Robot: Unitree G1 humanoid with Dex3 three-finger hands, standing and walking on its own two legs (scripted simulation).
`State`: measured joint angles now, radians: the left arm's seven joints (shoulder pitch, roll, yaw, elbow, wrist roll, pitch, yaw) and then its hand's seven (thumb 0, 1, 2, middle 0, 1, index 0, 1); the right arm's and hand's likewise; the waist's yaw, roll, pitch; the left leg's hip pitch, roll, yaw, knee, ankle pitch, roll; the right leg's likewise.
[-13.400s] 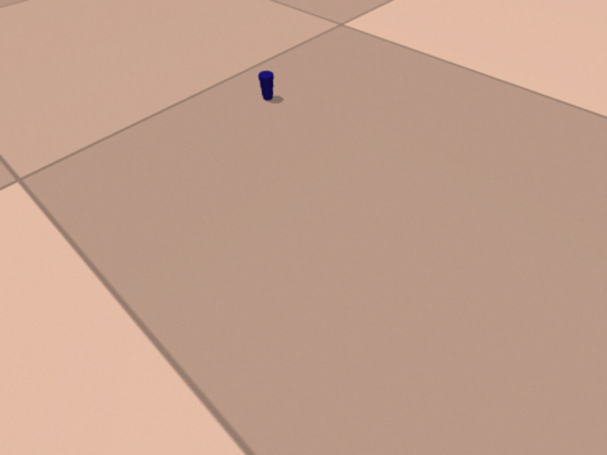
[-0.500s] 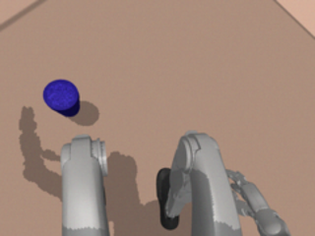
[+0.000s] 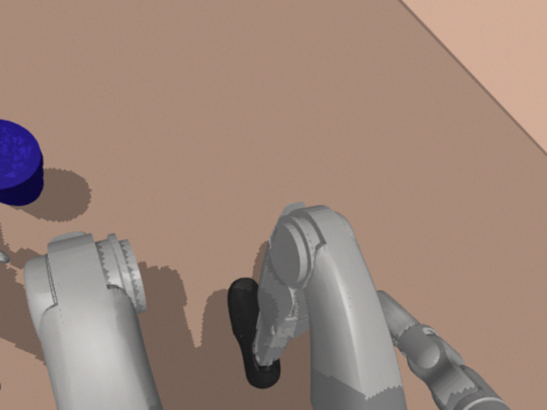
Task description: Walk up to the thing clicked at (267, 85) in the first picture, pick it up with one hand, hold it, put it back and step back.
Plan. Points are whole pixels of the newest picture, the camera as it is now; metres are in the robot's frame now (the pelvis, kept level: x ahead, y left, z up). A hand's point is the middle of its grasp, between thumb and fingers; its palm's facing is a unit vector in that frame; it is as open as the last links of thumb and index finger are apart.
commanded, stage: close in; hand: left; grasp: from the side
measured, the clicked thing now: (9, 172) +0.44 +0.27 -0.21
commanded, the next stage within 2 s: rest palm in 0.36 s
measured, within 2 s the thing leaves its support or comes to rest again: leaves its support in 1.74 s
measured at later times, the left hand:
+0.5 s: hand out of the picture +0.40 +0.27 -0.16, palm faces +0.29 -0.96 +0.03, open 17.6 cm
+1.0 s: hand out of the picture +0.42 +0.28 -0.18, palm faces +0.33 -0.94 +0.00, open 13.2 cm
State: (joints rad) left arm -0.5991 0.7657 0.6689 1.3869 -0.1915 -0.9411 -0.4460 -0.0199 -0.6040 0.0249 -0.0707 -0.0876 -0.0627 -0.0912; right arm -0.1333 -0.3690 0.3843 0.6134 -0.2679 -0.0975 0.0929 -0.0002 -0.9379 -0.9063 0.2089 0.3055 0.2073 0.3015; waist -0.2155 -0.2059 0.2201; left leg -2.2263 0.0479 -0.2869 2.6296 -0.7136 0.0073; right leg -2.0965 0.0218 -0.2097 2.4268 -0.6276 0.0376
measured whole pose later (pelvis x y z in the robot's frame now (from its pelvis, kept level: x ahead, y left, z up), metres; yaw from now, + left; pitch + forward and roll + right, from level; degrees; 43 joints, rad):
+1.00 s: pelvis -0.01 +0.01 -0.01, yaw -3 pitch +11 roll -17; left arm -0.62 0.80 0.51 1.45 -0.11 -1.13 -0.04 -0.01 -0.10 0.38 -0.35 -0.33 -0.34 -0.33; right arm -0.19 -0.38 0.51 0.57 -0.37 0.00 0.15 0.00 -0.89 -0.90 0.21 0.30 0.21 0.30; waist -0.25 -0.27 0.31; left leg -2.21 0.04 -0.37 2.68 -0.72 0.00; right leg -2.05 0.05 -0.27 2.41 -0.60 0.06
